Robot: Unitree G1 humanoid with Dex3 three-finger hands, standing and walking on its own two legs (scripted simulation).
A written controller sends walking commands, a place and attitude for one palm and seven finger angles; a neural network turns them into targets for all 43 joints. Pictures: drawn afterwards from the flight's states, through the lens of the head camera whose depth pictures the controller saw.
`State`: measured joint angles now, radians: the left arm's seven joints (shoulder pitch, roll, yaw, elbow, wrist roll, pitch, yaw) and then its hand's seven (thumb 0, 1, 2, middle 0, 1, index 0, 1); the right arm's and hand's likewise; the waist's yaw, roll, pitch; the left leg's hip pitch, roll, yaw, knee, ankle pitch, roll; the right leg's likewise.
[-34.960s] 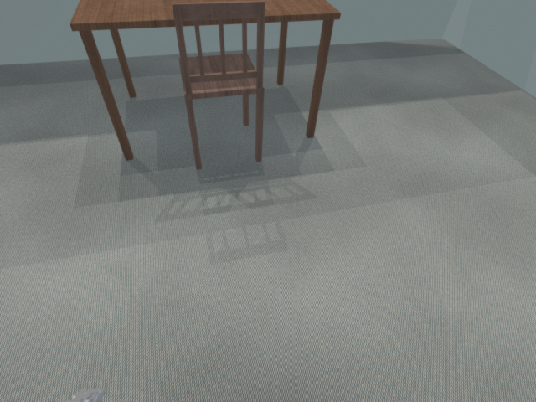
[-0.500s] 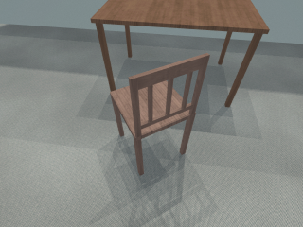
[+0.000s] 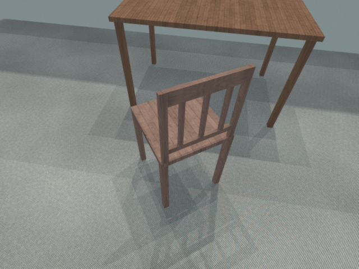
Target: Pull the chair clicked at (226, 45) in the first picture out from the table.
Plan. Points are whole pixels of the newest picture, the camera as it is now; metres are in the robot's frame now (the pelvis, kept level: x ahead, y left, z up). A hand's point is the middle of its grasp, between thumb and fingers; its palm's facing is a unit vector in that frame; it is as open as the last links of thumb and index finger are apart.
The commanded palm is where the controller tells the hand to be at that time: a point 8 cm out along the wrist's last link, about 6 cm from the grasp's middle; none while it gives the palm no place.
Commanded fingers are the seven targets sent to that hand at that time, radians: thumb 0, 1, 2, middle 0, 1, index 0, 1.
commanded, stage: look to check the result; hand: left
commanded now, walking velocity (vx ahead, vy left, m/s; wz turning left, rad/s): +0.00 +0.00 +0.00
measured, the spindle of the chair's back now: (203, 116) +0.66 -0.06 -0.11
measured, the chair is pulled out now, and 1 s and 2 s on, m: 0.54 0.54 0.54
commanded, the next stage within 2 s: stand and wait in 0.56 s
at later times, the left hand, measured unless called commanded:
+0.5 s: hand out of the picture +0.01 +0.18 -0.18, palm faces +0.05 -0.98 -0.19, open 7.3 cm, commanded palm none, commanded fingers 0.00 0.90 0.90 -0.20 -0.30 -0.20 -0.30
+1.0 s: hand out of the picture +0.02 +0.17 -0.18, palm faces +0.06 -0.98 -0.19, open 7.3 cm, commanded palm none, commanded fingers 0.00 0.90 0.90 -0.20 -0.30 -0.20 -0.30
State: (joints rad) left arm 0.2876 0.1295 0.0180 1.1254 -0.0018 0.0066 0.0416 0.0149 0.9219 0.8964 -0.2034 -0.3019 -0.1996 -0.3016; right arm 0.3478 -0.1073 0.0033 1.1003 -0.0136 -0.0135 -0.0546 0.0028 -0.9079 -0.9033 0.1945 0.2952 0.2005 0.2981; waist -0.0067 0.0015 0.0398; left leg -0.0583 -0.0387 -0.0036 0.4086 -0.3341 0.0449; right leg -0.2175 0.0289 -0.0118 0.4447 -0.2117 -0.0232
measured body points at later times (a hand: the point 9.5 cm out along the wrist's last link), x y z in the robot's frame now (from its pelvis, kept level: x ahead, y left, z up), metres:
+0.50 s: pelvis +0.01 +0.01 +0.00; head +0.03 +0.01 +0.45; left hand +0.01 +0.23 -0.16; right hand -0.03 -0.20 -0.16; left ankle -0.07 +0.09 -0.74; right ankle +0.02 -0.11 -0.74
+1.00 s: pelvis +0.02 +0.01 +0.00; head +0.04 +0.01 +0.45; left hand +0.01 +0.23 -0.16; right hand -0.02 -0.20 -0.16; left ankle -0.07 +0.09 -0.74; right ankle +0.02 -0.11 -0.74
